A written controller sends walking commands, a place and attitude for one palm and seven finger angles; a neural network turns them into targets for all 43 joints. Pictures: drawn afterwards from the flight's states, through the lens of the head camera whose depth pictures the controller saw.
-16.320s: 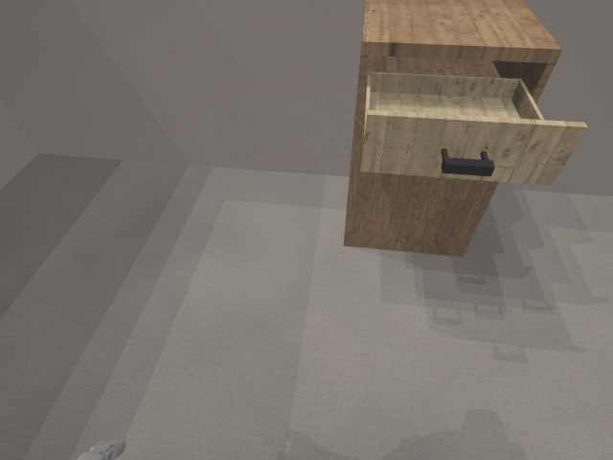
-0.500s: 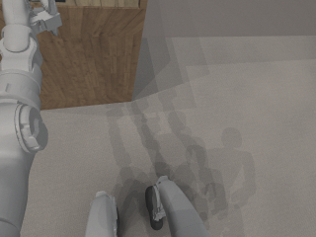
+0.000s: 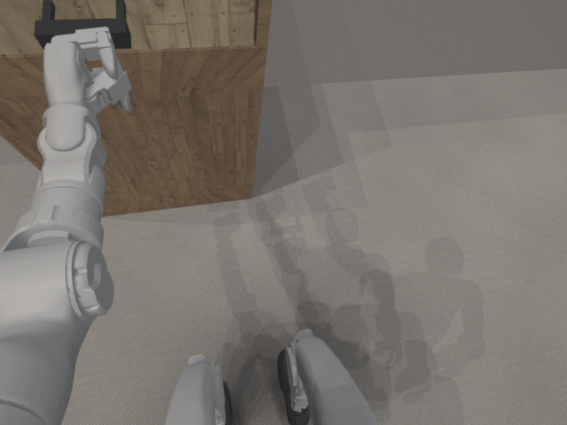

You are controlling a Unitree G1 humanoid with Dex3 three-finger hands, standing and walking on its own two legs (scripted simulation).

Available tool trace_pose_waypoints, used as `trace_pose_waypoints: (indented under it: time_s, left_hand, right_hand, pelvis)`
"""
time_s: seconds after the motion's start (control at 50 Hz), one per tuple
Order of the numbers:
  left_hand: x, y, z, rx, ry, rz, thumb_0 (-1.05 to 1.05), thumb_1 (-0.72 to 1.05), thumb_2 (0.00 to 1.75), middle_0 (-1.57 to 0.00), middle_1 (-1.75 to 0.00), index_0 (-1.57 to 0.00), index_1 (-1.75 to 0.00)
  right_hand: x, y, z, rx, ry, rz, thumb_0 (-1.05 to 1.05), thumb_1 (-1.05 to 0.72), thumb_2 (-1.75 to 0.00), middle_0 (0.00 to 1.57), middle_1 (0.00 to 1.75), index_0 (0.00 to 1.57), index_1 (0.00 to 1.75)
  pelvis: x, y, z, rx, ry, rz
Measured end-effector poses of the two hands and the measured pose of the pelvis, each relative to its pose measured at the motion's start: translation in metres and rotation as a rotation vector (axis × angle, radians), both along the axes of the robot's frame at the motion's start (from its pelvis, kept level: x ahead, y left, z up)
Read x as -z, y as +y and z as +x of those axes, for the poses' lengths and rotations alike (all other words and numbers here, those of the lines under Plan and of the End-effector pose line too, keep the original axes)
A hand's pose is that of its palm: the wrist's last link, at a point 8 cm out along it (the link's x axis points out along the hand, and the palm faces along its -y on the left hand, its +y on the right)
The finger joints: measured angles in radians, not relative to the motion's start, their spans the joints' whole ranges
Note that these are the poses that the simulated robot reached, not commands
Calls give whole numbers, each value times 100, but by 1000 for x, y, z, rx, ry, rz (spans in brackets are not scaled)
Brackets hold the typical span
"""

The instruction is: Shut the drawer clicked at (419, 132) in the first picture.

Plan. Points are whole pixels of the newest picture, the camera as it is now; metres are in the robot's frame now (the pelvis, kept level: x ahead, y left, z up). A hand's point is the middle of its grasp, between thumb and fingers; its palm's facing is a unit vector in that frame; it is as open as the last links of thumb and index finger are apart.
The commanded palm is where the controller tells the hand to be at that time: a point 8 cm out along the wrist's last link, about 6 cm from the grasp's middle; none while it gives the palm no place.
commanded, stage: pull the fist back off the drawer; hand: left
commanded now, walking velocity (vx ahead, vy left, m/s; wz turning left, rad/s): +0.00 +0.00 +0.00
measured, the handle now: (85, 21) +0.65 +0.18 +0.07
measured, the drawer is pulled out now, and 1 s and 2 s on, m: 0.00 0.00 0.00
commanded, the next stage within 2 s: draw the hand back to the body in 0.06 s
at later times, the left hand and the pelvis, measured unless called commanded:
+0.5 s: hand (69, 124) +0.46 +0.17 +0.11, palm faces +0.06 -1.00 -0.03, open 3.3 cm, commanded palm +0.42 +0.21 +0.13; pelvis +0.05 +0.00 +0.06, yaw +1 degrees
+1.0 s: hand out of the picture +0.31 +0.21 +0.20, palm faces +0.27 -0.93 -0.26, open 3.3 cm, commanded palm +0.26 +0.26 +0.22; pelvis +0.04 +0.00 +0.10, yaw +3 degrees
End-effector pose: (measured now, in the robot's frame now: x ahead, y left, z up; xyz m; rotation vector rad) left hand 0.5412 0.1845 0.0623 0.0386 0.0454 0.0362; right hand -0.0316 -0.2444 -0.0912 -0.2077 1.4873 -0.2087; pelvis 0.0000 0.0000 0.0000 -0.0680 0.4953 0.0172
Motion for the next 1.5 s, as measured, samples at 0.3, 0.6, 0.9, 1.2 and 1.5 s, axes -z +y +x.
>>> trace_pose_waypoints:
  time_s: [0.3,0.6,0.9,1.2,1.5]
  left_hand:
    - [-16,16,-31,2,-50,10,2,90,90,-140,-160,-140,-160]
    - [-75,43,-138,-3,-75,3,2,90,90,-140,-160,-140,-160]
    - [-133,63,-239,-168,-15,212,2,90,90,-140,-160,-140,-160]
    - [-186,84,-321,-313,-97,310,2,89,90,-140,-160,-140,-160]
    - [-222,98,-380,-413,-179,435,2,89,90,-140,-160,-141,-160]
  right_hand:
    - [-14,-14,74,-11,-114,1,1,-91,-90,20,29,20,30]
    - [-61,-8,184,-115,-459,27,1,-91,-90,20,29,20,30]
    - [-114,24,258,-204,-734,47,1,-91,-90,20,29,20,30]
    - [-127,38,269,-288,-789,79,1,-90,-90,20,30,21,30]
    - [-125,27,260,-288,-813,58,2,-90,-90,20,30,20,30]
  pelvis:
    - [-24,-2,32,11,-57,17]
    - [-65,-4,47,-20,-248,33]
    - [-96,-4,42,-25,-457,63]
    - [-109,-6,47,-33,-556,67]
    - [-109,-7,43,-36,-584,64]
